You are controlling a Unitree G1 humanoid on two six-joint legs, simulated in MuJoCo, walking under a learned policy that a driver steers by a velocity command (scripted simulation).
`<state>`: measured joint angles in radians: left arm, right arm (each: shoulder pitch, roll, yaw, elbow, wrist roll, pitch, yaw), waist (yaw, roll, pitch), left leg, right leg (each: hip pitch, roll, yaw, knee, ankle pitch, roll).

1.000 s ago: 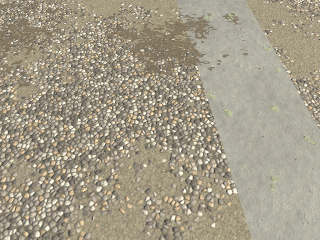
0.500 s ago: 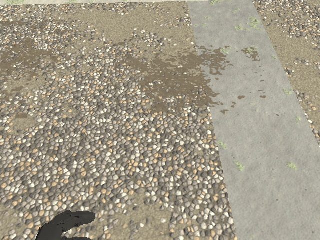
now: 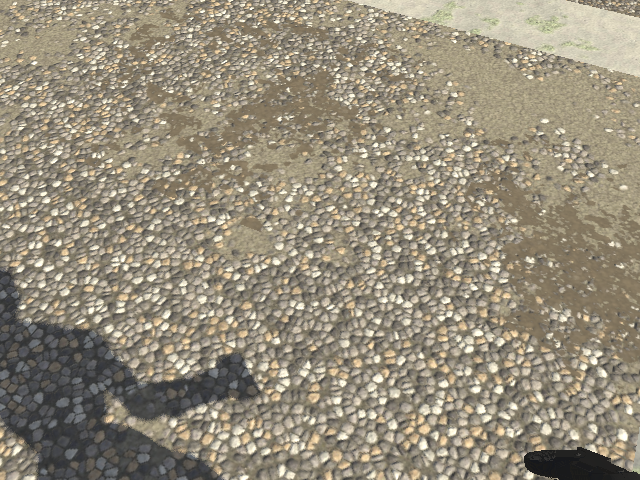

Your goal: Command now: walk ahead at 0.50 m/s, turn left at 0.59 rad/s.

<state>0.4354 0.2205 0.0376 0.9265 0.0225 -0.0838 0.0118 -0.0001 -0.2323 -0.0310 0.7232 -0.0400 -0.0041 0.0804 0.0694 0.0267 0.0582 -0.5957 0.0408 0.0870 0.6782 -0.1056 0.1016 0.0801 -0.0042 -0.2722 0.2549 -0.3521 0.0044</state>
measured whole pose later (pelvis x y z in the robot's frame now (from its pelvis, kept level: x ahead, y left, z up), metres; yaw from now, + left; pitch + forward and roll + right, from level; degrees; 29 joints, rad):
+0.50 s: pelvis +0.26 +0.05 +0.01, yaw +12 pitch +1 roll +1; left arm 0.11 0.25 0.03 0.77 0.03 -0.01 -0.03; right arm 0.44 -0.24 -0.04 0.91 -0.01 -0.07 0.00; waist -0.06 -0.05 0.03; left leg 0.07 -0.15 -0.06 0.18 -0.25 0.13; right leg -0.66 -0.10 -0.03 0.73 -0.01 0.00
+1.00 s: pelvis +0.54 +0.07 +0.01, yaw +13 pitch +0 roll -1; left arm 0.43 0.21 0.03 0.97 0.00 -0.08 -0.02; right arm 0.13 -0.24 -0.01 0.84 -0.03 -0.04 0.04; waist 0.04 0.04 0.04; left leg -0.63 0.10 0.01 0.75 -0.05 0.02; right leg -0.01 0.09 -0.06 0.20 -0.20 -0.08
